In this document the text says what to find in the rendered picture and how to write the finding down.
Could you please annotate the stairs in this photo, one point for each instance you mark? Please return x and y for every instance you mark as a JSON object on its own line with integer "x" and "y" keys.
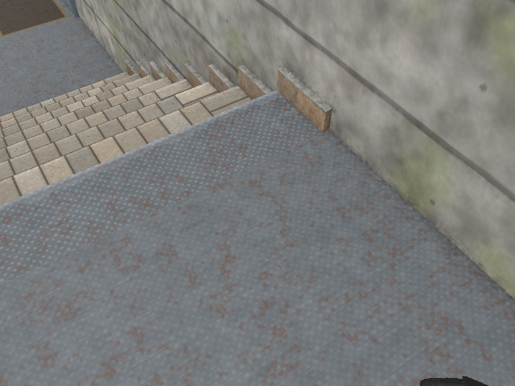
{"x": 59, "y": 137}

